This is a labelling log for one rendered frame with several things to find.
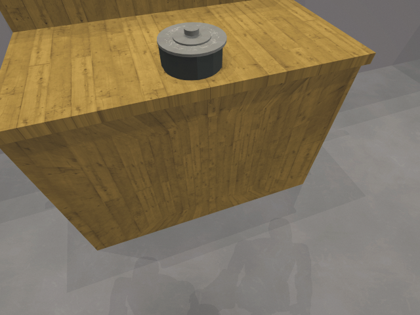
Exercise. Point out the lid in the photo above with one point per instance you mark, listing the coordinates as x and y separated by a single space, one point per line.
173 41

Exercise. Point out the knob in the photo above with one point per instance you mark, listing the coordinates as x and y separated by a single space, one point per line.
191 30

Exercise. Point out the pot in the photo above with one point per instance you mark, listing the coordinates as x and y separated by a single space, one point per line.
191 68

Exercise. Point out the table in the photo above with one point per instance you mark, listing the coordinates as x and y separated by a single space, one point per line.
122 149

